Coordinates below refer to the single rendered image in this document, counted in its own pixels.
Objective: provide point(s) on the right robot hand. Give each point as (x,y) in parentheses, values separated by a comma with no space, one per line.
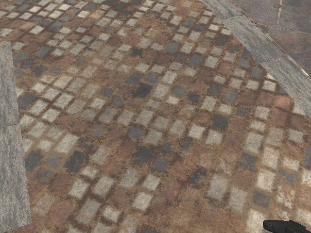
(283,226)

